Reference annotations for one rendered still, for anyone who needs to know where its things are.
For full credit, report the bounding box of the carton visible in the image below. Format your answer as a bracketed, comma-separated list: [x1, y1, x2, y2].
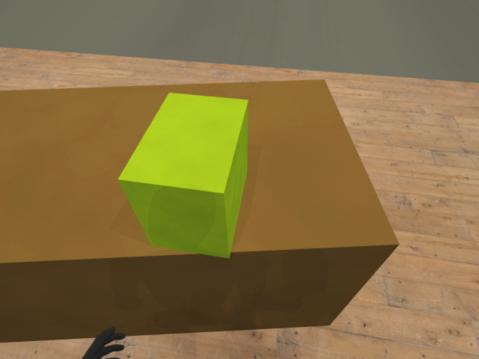
[118, 93, 248, 258]

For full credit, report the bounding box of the pedestal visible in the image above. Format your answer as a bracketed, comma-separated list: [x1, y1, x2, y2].
[0, 79, 399, 343]

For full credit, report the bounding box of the robot left hand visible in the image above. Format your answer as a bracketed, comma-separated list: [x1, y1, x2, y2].
[82, 327, 126, 359]

